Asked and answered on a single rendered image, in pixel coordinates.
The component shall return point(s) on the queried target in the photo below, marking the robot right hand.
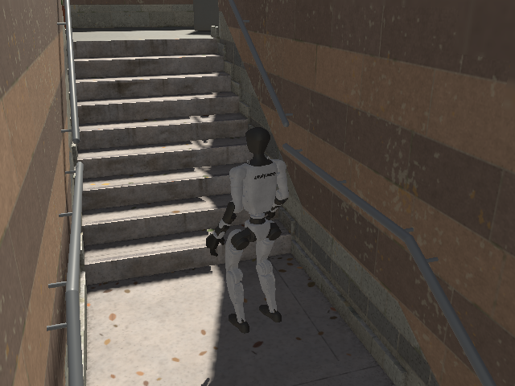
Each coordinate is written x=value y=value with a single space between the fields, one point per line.
x=270 y=214

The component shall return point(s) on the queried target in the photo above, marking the robot left upper arm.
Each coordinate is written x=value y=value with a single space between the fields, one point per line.
x=236 y=175

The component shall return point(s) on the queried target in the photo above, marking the robot right upper arm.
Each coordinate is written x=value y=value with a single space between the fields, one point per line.
x=282 y=192

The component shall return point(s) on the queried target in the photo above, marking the robot left forearm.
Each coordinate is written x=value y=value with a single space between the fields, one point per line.
x=226 y=221

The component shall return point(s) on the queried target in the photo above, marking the right robot shin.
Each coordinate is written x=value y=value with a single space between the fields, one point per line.
x=268 y=287

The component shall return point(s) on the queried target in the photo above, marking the robot right forearm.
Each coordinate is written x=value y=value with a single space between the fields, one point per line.
x=277 y=203

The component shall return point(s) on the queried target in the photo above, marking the left robot thigh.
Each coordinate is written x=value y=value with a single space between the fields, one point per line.
x=236 y=242

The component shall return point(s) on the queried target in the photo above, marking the robot left hand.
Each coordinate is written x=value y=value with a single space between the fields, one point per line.
x=212 y=243

